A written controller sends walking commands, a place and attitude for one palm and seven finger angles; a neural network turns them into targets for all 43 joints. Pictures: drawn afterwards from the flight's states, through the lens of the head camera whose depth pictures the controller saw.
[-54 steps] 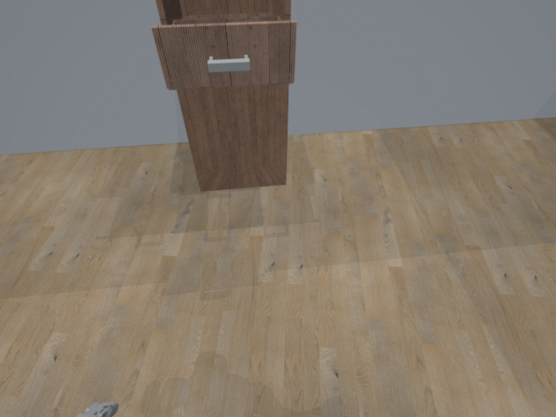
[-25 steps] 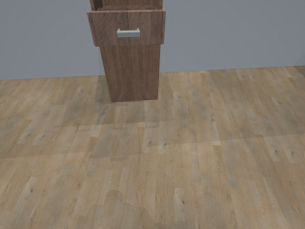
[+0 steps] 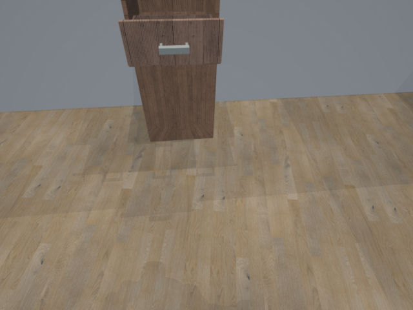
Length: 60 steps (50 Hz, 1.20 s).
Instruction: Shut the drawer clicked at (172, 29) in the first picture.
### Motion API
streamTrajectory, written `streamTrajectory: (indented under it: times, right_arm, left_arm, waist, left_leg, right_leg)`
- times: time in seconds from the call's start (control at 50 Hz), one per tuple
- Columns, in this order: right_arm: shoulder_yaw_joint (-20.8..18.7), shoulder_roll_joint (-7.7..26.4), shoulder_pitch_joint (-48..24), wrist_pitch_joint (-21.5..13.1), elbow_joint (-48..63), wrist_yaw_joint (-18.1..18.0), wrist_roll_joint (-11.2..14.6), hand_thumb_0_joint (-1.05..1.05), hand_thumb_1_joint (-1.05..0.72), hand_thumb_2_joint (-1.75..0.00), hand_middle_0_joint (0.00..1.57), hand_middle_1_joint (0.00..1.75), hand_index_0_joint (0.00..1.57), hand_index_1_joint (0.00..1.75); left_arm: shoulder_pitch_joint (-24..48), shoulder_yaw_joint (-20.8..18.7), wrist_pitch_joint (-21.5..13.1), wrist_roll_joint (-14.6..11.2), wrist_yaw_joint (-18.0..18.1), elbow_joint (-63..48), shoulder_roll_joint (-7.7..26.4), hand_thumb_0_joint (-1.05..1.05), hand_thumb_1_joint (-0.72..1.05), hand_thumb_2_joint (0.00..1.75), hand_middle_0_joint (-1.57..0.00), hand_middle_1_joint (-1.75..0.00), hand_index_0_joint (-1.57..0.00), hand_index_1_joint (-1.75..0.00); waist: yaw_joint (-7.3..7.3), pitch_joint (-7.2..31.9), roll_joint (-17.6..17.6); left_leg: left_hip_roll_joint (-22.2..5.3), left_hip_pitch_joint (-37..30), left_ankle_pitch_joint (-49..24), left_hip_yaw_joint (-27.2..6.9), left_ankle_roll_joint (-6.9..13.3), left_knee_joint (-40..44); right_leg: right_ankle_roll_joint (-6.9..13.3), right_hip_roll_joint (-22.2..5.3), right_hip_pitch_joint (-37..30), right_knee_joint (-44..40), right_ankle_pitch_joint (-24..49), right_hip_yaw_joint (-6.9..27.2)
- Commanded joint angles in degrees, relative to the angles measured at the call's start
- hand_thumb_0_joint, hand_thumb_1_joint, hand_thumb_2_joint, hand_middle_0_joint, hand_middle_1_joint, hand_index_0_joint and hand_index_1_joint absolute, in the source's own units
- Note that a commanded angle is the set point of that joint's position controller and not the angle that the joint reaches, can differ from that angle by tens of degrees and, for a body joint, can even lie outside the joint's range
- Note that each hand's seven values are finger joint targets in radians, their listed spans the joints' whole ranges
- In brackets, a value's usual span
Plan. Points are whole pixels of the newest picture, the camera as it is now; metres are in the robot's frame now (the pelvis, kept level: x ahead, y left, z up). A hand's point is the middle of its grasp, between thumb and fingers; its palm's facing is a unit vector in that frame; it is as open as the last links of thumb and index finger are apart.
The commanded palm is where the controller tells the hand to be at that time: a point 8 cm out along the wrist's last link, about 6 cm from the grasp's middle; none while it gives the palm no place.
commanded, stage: look at it before walking up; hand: left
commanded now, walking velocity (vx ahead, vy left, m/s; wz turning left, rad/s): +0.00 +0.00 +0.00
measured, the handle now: (174, 47) +1.04 +0.20 +0.03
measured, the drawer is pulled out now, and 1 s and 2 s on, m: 0.28 0.28 0.28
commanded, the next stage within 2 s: walk to a spot facing it in 0.36 s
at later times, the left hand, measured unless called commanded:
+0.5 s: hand out of the picture +0.08 +0.25 -0.15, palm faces -0.03 -0.94 -0.33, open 7.4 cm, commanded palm none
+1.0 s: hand out of the picture +0.09 +0.13 -0.17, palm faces -0.05 -0.98 -0.20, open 7.4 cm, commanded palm none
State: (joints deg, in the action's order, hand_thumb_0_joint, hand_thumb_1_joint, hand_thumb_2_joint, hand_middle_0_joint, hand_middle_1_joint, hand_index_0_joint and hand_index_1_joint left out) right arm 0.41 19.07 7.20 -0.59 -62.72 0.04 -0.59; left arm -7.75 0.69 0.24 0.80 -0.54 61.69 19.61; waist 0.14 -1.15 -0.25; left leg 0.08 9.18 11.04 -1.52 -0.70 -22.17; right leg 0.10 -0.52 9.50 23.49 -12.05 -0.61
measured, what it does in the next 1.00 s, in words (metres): walks ahead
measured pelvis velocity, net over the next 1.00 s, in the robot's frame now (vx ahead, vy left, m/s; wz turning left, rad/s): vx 0.13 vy -0.05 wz -0.14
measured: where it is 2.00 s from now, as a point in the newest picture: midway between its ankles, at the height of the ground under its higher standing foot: (230, 261)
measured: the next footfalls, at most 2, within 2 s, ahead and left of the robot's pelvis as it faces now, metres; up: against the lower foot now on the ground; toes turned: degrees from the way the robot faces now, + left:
left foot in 1.28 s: +0.44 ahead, +0.02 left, +0.00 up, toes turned -4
right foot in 1.84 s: +0.57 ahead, -0.24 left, +0.00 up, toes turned -26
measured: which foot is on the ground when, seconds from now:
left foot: down 0.00-0.86, up 0.88-1.00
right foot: down 0.00-1.00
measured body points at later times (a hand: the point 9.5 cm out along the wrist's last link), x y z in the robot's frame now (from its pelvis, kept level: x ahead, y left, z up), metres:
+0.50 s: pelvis +0.01 +0.00 +0.00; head +0.01 +0.00 +0.45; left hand +0.08 +0.29 -0.13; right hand +0.09 -0.30 -0.13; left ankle +0.01 +0.13 -0.74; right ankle +0.01 -0.12 -0.74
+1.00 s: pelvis +0.13 -0.05 -0.01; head +0.14 -0.06 +0.44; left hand +0.09 +0.18 -0.16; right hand +0.08 -0.28 -0.17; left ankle +0.10 +0.09 -0.66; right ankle +0.03 -0.11 -0.74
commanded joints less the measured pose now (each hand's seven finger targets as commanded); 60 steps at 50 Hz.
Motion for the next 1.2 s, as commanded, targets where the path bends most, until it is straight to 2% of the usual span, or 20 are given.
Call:
streamTrajectory:
  times: [0.0, 0.44, 0.48, 0.54, 0.6, 0.66, 0.7, 0.72, 0.76, 0.78, 0.8, 0.82, 0.84, 0.86, 0.9, 0.92, 1.02, 1.1, 1.14, 1.18]
  right_arm:
    - [-2.44, 12.05, -2.30, -1.29, 3.55, -0.71, 0.06, 0.00, -0.90, -0.90, 0.20, 0.30, 0.20, 0.30]
    - [-2.27, 12.21, -2.69, -1.30, 2.96, -0.80, 0.11, 0.00, -0.90, -0.90, 0.20, 0.30, 0.20, 0.30]
    - [-0.51, 4.78, 1.12, -0.28, 1.22, -0.52, -0.40, 0.00, -0.90, -0.90, 0.20, 0.30, 0.20, 0.30]
    - [-1.12, 5.11, 3.31, 0.45, 1.31, -0.28, -1.02, 0.00, -0.90, -0.90, 0.20, 0.30, 0.20, 0.30]
    - [-1.93, 5.76, 4.63, 0.30, 2.22, -0.21, -1.00, 0.00, -0.90, -0.90, 0.20, 0.30, 0.20, 0.30]
    - [-2.76, 5.97, 8.16, -0.72, 2.54, -0.59, -0.88, 0.00, -0.90, -0.90, 0.20, 0.30, 0.20, 0.30]
    - [-3.71, 7.24, 11.53, -1.29, 2.16, -0.81, -0.66, 0.00, -0.90, -0.90, 0.20, 0.30, 0.20, 0.30]
    - [-4.14, 7.11, 12.43, -1.57, 2.23, -0.77, -0.57, 0.00, -0.90, -0.90, 0.20, 0.30, 0.20, 0.30]
    - [-4.06, 5.38, 13.36, -2.09, 1.90, -0.84, -0.63, 0.00, -0.90, -0.90, 0.20, 0.30, 0.20, 0.30]
    - [-3.85, 4.41, 12.37, -2.17, 1.89, -0.90, -0.64, 0.00, -0.90, -0.90, 0.20, 0.30, 0.20, 0.30]
    - [-3.55, 3.12, 10.79, -2.21, 2.06, -0.93, -0.58, 0.00, -0.90, -0.90, 0.20, 0.30, 0.20, 0.30]
    - [-2.94, -0.35, 8.22, -2.67, 3.74, -0.67, -0.12, 0.00, -0.90, -0.90, 0.20, 0.30, 0.20, 0.30]
    - [-2.22, -2.82, 3.08, -3.43, 7.05, -0.22, -0.17, 0.00, -0.90, -0.90, 0.20, 0.30, 0.20, 0.30]
    - [-2.67, -0.86, 0.35, -3.63, 7.49, -0.37, -0.52, 0.00, -0.90, -0.90, 0.20, 0.30, 0.20, 0.30]
    - [-2.92, -3.01, -0.20, -3.60, 6.53, -0.26, -0.51, 0.00, -0.90, -0.90, 0.20, 0.30, 0.20, 0.30]
    - [-2.90, -4.11, -0.10, -3.33, 6.28, 0.00, -0.61, 0.00, -0.90, -0.90, 0.20, 0.30, 0.20, 0.30]
    - [-3.30, -6.61, 1.21, -1.42, 6.14, 1.16, -0.52, 0.00, -0.90, -0.90, 0.20, 0.30, 0.20, 0.30]
    - [-2.90, -7.55, -4.57, -1.83, 8.55, 1.78, 0.05, 0.00, -0.90, -0.90, 0.20, 0.30, 0.20, 0.30]
    - [-2.61, -7.68, -4.89, -2.25, 9.13, 1.75, 0.20, 0.00, -0.90, -0.90, 0.20, 0.30, 0.20, 0.30]
    - [-3.10, -6.67, 0.11, -2.90, 7.87, 0.99, 0.07, 0.00, -0.90, -0.90, 0.20, 0.30, 0.20, 0.30]
  left_arm:
    - [2.58, -2.71, -1.48, -0.03, 1.01, -3.36, 11.97, 0.00, 0.90, 0.90, -0.20, -0.30, -0.20, -0.30]
    - [2.12, -2.56, -1.71, -0.14, 1.08, -2.75, 11.97, 0.00, 0.90, 0.90, -0.20, -0.30, -0.20, -0.30]
    - [-1.91, -1.08, -0.41, -0.15, 1.26, -1.03, 4.67, 0.00, 0.90, 0.90, -0.20, -0.30, -0.20, -0.30]
    - [-4.21, -1.80, 0.60, 0.44, 0.40, -1.27, 5.11, 0.00, 0.90, 0.90, -0.20, -0.30, -0.20, -0.30]
    - [-6.17, -2.57, 0.56, 0.63, -0.29, -2.66, 4.88, 0.00, 0.90, 0.90, -0.20, -0.30, -0.20, -0.30]
    - [-8.12, -2.96, -0.29, 0.50, -0.73, -3.52, 2.01, 0.00, 0.90, 0.90, -0.20, -0.30, -0.20, -0.30]
    - [-7.32, -2.88, -1.07, 0.42, -0.95, -4.77, -0.26, 0.00, 0.90, 0.90, -0.20, -0.30, -0.20, -0.30]
    - [-6.11, -2.91, -1.33, 0.44, -0.99, -5.72, -1.22, 0.00, 0.90, 0.90, -0.20, -0.30, -0.20, -0.30]
    - [-5.64, -3.24, -1.98, 0.47, -1.11, -6.46, -2.07, 0.00, 0.90, 0.90, -0.20, -0.30, -0.20, -0.30]
    - [-8.72, -3.39, -2.34, 0.48, -1.14, -5.40, -2.82, 0.00, 0.90, 0.90, -0.20, -0.30, -0.20, -0.30]
    - [-14.44, -3.85, -2.70, 0.58, -1.07, -3.23, -2.62, 0.00, 0.90, 0.90, -0.20, -0.30, -0.20, -0.30]
    - [-22.84, -4.98, -3.34, 0.88, -0.43, -0.24, 1.13, 0.00, 0.90, 0.90, -0.20, -0.30, -0.20, -0.30]
    - [-31.62, -5.90, -3.87, 0.33, 0.56, 2.39, 5.67, 0.00, 0.90, 0.90, -0.20, -0.30, -0.20, -0.30]
    - [-33.90, -5.39, -4.17, 0.05, 1.33, 3.90, 4.39, 0.00, 0.90, 0.90, -0.20, -0.30, -0.20, -0.30]
    - [-30.38, -4.65, -4.08, 0.26, 1.97, 3.13, 0.22, 0.00, 0.90, 0.90, -0.20, -0.30, -0.20, -0.30]
    - [-28.56, -4.20, -4.18, 0.53, 2.00, 2.52, -0.76, 0.00, 0.90, 0.90, -0.20, -0.30, -0.20, -0.30]
    - [-25.64, -2.97, -5.10, 0.66, 2.21, 2.38, -4.62, 0.00, 0.90, 0.90, -0.20, -0.30, -0.20, -0.30]
    - [-26.40, -2.88, -5.25, 0.63, 2.82, 3.45, -5.06, 0.00, 0.90, 0.90, -0.20, -0.30, -0.20, -0.30]
    - [-25.72, -3.15, -5.27, 0.40, 2.93, 3.49, -4.44, 0.00, 0.90, 0.90, -0.20, -0.30, -0.20, -0.30]
    - [-24.75, -3.78, -5.49, 0.37, 3.10, 3.57, -2.87, 0.00, 0.90, 0.90, -0.20, -0.30, -0.20, -0.30]
  waist:
    - [-0.04, 2.03, -0.02]
    - [-0.05, 2.81, 0.02]
    - [-0.05, 2.97, -0.03]
    - [0.07, -2.30, -0.52]
    - [0.35, -6.41, 0.77]
    - [-0.61, -5.96, 4.33]
    - [-1.67, -4.89, 8.91]
    - [-2.10, -5.28, 9.80]
    - [-1.83, -6.56, 10.27]
    - [-0.08, -5.81, 8.93]
    - [2.74, -3.32, 4.68]
    - [6.27, -1.11, -8.86]
    - [8.57, -1.07, -20.14]
    - [8.97, -2.12, -16.08]
    - [6.57, -4.29, -3.35]
    - [5.17, -4.82, -0.94]
    - [0.84, -6.39, -6.23]
    - [1.70, -8.09, -7.35]
    - [0.89, -7.70, -7.63]
    - [-1.51, -3.92, -7.82]
  left_leg:
    - [-6.42, 0.14, -4.32, -5.25, 2.37, 4.06]
    - [-6.69, -1.93, -7.04, -4.69, 2.18, 4.25]
    - [-6.14, -1.72, 1.29, -2.84, 1.01, 3.42]
    - [-5.42, 2.99, 19.59, -2.31, 1.46, 3.52]
    - [-6.83, 5.99, 25.47, -3.30, 2.79, 2.85]
    - [-10.45, 1.72, 23.40, -6.74, 5.32, 3.82]
    - [-16.35, -3.13, 22.14, -12.79, 8.58, 7.24]
    - [-18.57, -4.50, 20.83, -13.58, 10.16, 9.01]
    - [-18.61, -4.20, 9.51, -10.68, 10.35, 6.28]
    - [-16.90, -1.29, 3.56, -6.19, 8.63, 1.51]
    - [-12.99, 5.24, 0.44, -0.51, 5.79, -7.75]
    - [-6.67, 19.12, 2.36, 7.85, 2.25, -24.54]
    - [-1.81, 32.21, 20.40, 10.57, 0.52, -37.71]
    - [-3.71, 34.54, 20.32, 4.54, 0.94, -43.64]
    - [-6.48, 37.02, 15.10, 4.03, 0.71, -47.19]
    - [-6.93, 36.41, 13.01, 4.23, 0.37, -46.28]
    - [-5.57, 32.28, 1.82, 7.86, -0.94, -40.88]
    - [-4.62, 28.86, -2.42, 9.82, -0.04, -28.64]
    - [-2.70, 22.32, -2.95, 11.29, 1.18, -21.54]
    - [0.20, 11.66, -2.18, 12.04, 3.04, -17.50]
  right_leg:
    - [1.71, -6.18, 0.22, -5.40, 1.54, 6.50]
    - [1.73, -6.46, -0.84, -5.72, 5.78, 6.68]
    - [0.80, -5.66, 0.00, -5.54, -4.37, 6.70]
    - [2.01, -4.34, 5.43, -5.67, -20.33, 8.83]
    - [3.10, -2.69, 9.23, -2.83, -23.34, 9.31]
    - [3.39, -0.18, 13.07, 5.44, -16.82, 6.41]
    - [2.28, 2.09, 17.63, 14.60, -12.43, 0.56]
    - [1.70, 1.06, 19.83, 17.16, -14.39, -0.90]
    - [1.38, -0.70, 18.74, 15.39, -14.83, -1.33]
    - [1.56, -0.56, 12.45, 10.74, -11.58, -2.54]
    - [2.79, -0.35, 0.90, 4.49, -6.44, -1.18]
    - [6.33, -8.68, -12.91, -1.80, -3.95, 13.46]
    - [11.01, -20.25, -19.64, -8.43, 7.50, 31.75]
    - [12.16, -20.28, -19.70, -7.10, 18.74, 32.45]
    - [14.12, -19.11, -19.04, -5.06, 25.96, 25.21]
    - [12.90, -17.44, -17.17, -5.19, 25.12, 21.19]
    - [8.54, -10.31, -9.01, -10.09, 28.53, 9.37]
    - [7.97, -9.14, -8.68, -11.42, 32.69, 7.18]
    - [7.21, -8.70, -7.89, -10.08, 40.28, 5.25]
    - [6.95, -9.56, -8.33, -2.84, 52.46, 4.79]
